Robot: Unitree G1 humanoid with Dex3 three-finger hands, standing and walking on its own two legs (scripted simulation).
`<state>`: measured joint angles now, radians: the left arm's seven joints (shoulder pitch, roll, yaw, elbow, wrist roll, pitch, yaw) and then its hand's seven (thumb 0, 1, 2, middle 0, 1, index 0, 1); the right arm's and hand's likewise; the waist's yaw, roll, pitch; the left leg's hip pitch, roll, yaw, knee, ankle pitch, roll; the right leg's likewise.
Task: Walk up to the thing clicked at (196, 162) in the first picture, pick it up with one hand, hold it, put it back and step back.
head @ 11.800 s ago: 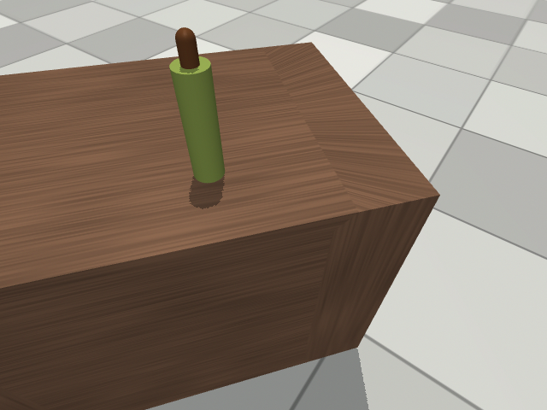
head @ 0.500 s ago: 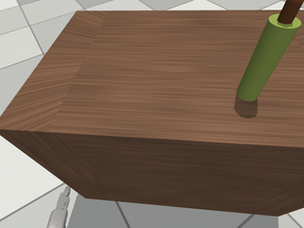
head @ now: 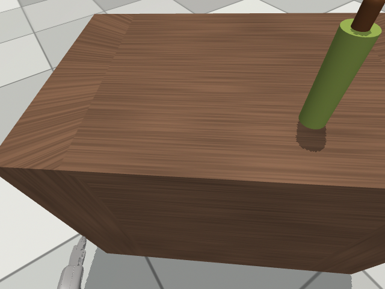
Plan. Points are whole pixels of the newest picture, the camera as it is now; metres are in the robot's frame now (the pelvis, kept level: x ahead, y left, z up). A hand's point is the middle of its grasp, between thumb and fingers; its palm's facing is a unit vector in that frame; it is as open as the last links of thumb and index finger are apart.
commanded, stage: go down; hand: right
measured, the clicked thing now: (337, 70) +0.51 -0.24 +0.18
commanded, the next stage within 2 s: none
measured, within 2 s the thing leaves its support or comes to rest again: neither
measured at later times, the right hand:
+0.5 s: hand out of the picture +0.39 -0.42 +0.21, palm faces +0.31 +0.95 +0.02, open 17.6 cm
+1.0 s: hand out of the picture +0.38 -0.43 +0.22, palm faces +0.31 +0.95 +0.01, open 17.6 cm
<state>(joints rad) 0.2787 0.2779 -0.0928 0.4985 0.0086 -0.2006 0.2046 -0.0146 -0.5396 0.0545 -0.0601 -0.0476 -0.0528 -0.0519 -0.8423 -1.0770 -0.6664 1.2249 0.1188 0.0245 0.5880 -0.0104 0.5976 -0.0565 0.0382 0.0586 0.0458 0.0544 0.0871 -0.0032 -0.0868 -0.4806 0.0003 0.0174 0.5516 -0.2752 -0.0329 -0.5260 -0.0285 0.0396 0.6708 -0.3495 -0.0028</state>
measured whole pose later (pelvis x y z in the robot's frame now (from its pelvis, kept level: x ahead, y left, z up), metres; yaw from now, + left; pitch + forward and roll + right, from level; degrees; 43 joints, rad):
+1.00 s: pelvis +0.00 +0.00 +0.00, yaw +0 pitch +12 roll +3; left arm 0.26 0.27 -0.09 0.55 0.01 -0.20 0.20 -0.01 -0.53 0.05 -0.06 -0.05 -0.06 -0.05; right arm -0.85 -1.07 -0.66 1.23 0.11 0.02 0.57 -0.01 0.58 -0.06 0.04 0.06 0.05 0.05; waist 0.08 0.00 -0.08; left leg -0.48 0.00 0.02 0.55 -0.27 -0.03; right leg -0.53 -0.03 0.04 0.67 -0.34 0.00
